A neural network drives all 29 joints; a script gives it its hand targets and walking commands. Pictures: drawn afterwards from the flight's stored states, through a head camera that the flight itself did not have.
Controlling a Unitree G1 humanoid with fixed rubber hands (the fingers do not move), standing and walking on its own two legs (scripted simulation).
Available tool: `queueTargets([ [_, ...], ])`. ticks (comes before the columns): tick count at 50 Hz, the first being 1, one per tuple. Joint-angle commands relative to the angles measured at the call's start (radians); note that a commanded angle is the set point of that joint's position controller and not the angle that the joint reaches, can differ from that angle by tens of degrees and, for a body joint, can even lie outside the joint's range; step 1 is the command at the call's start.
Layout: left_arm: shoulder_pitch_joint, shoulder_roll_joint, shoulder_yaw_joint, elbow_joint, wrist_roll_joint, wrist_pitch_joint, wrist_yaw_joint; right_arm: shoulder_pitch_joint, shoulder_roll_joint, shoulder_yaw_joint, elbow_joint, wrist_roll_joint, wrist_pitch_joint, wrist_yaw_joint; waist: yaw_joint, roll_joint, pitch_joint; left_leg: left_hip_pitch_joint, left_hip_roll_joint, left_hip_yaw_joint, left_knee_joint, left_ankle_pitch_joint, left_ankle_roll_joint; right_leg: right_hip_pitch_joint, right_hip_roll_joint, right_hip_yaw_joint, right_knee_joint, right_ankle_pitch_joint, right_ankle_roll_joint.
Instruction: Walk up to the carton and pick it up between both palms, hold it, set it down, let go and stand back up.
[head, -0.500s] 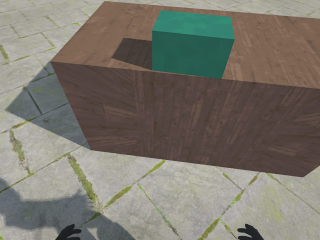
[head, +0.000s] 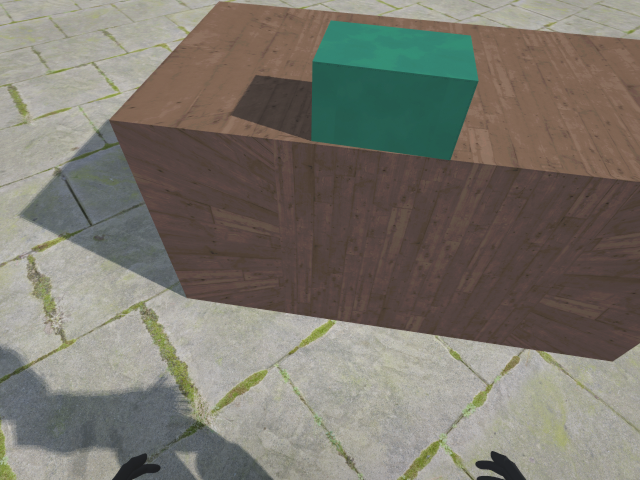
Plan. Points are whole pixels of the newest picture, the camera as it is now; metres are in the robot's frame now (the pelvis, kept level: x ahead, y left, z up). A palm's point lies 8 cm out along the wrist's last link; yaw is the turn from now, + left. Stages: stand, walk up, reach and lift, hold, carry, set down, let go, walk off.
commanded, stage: stand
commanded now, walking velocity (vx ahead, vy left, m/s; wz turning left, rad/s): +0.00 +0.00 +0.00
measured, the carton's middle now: (389, 89) +0.83 -0.12 +0.07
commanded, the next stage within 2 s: none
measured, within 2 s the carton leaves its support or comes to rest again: neither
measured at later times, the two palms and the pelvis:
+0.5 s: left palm out of the picture +0.07 +0.26 -0.10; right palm out of the picture +0.11 -0.25 -0.10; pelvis +0.00 +0.00 +0.00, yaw +2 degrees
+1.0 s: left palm out of the picture +0.06 +0.27 -0.11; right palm out of the picture +0.12 -0.25 -0.10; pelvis +0.00 +0.00 +0.00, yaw +4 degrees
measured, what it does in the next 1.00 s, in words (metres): stands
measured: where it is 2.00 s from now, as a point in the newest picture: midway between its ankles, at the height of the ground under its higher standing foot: outside the picture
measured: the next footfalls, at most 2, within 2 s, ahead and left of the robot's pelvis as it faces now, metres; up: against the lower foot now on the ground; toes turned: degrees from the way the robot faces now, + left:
none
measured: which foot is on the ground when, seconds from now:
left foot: down 0.00-1.00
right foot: down 0.00-1.00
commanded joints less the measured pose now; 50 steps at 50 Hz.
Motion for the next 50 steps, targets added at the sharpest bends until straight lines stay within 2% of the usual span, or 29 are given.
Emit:
queueTargets([
  [1, 0.016, 0.136, 0.036, -0.072, 0.000, -0.015, 0.004, 0.005, -0.127, -0.039, -0.075, 0.000, -0.017, -0.004, 0.001, 0.007, -0.011, -0.025, 0.067, -0.075, -0.096, 0.140, 0.043, -0.005, -0.104, 0.123, -0.134, 0.037, -0.029],
  [50, 0.036, 0.155, 0.033, -0.053, 0.000, -0.004, 0.006, 0.006, -0.135, -0.041, -0.066, 0.001, -0.013, -0.009, 0.006, 0.011, -0.009, -0.058, 0.039, -0.125, -0.076, 0.164, 0.045, 0.020, -0.131, 0.071, -0.132, 0.012, -0.041],
])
